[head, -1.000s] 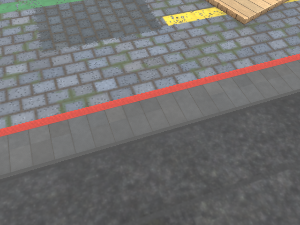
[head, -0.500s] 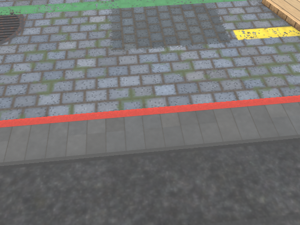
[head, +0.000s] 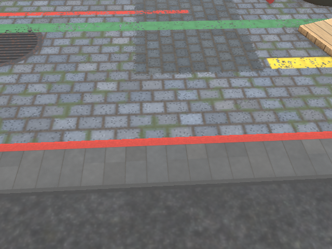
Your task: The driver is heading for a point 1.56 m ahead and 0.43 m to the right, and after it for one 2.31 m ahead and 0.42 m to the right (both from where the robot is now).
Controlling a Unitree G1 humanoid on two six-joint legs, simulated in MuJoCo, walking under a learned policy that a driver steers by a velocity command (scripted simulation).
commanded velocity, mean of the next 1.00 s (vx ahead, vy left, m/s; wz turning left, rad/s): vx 0.43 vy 0.00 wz -0.05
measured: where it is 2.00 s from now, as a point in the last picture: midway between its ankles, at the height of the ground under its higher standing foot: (208, 159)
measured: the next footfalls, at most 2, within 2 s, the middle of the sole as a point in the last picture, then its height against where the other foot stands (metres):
left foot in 0.60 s outside the picture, level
right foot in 1.16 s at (201, 207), level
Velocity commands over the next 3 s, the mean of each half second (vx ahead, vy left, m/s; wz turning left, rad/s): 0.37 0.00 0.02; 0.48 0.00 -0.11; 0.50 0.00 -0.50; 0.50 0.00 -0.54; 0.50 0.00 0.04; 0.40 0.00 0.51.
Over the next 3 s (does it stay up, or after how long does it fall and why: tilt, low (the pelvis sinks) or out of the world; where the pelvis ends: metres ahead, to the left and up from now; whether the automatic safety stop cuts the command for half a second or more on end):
stays up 1.41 -0.46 -0.15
